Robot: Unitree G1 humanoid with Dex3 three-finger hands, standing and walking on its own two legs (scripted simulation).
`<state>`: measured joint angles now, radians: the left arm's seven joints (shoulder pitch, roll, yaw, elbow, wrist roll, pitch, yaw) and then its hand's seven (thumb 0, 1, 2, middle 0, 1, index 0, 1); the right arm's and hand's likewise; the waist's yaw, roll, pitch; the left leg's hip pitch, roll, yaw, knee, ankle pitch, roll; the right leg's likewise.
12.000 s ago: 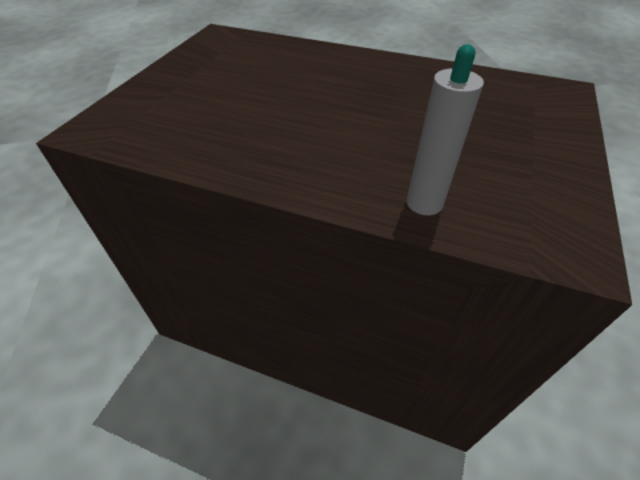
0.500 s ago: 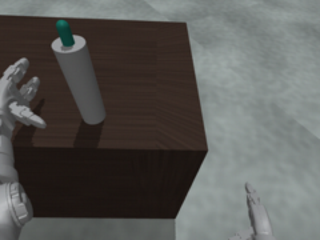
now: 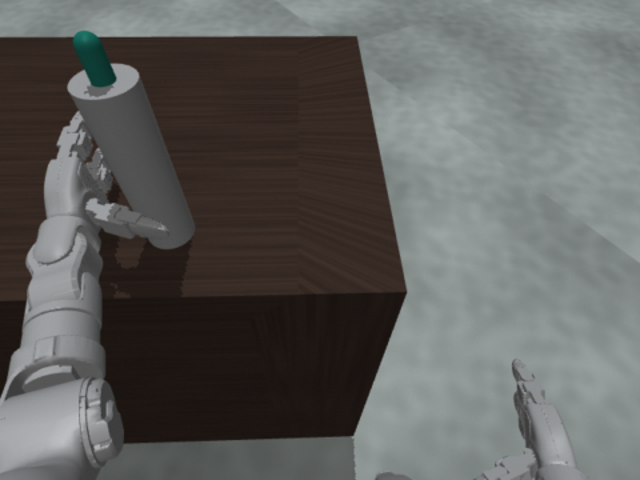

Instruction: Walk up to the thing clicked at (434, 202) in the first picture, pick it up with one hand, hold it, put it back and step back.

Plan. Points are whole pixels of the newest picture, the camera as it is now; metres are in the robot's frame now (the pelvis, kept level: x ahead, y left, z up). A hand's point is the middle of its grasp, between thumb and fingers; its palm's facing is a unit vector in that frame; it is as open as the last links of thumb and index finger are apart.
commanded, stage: close in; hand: left
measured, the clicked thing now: (137, 155) +0.44 +0.18 +0.19
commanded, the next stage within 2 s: close in 0.12 s
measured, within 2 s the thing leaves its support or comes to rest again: leaves its support in 1.46 s
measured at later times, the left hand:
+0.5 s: hand (159, 175) +0.45 +0.17 +0.15, palm faces +0.12 -0.99 +0.03, open 16.6 cm
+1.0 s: hand (156, 180) +0.47 +0.18 +0.13, palm faces +0.11 -0.99 +0.03, open 11.8 cm
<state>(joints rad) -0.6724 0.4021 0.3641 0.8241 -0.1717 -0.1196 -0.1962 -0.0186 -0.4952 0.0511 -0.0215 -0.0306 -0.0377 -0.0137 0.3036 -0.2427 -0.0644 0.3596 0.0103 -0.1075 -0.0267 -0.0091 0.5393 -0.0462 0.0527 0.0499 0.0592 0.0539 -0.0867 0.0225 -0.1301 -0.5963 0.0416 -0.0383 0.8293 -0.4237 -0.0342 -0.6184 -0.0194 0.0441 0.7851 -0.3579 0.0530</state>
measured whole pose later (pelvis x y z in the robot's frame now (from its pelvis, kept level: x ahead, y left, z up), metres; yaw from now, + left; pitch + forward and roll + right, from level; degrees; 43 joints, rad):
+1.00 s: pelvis -0.01 +0.00 -0.01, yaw +0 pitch +13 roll -1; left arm -0.79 0.39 0.35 0.93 -0.13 -0.13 -0.10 -0.01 -0.35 0.38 -0.76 -0.58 -0.77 -0.56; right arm 0.34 -0.23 -0.07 0.29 0.01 -0.08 -0.02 -0.01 0.53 -0.04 0.05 0.05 0.06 0.05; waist -0.11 0.02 -0.12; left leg -0.66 0.04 -0.03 0.86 -0.42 -0.03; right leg -0.69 -0.02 0.06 0.82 -0.35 0.05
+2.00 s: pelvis -0.02 +0.00 +0.01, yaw +0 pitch +7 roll +0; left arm -0.75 0.35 0.29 0.77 -0.14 0.02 -0.06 0.04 -0.53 1.11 -0.87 -1.26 -0.79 -1.19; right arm 0.30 -0.23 -0.06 0.40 0.03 -0.11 -0.05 -0.01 0.55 -0.05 0.05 0.05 0.06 0.05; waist -0.07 0.02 -0.09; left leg -0.52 0.04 -0.03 0.78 -0.38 -0.04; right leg -0.55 -0.02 0.05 0.75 -0.32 0.05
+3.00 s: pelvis -0.02 +0.00 +0.02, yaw +2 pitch +0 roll +0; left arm -0.64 0.33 0.29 0.19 -0.20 0.55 -0.10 0.04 -0.53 1.12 -0.86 -1.26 -0.78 -1.20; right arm 0.30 -0.23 -0.08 0.51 0.05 -0.19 -0.04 -0.01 0.55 -0.04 0.05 0.05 0.06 0.05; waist 0.00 0.07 -0.10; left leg -0.33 0.02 -0.05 0.65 -0.33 -0.04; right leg -0.35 -0.05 0.03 0.64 -0.29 0.05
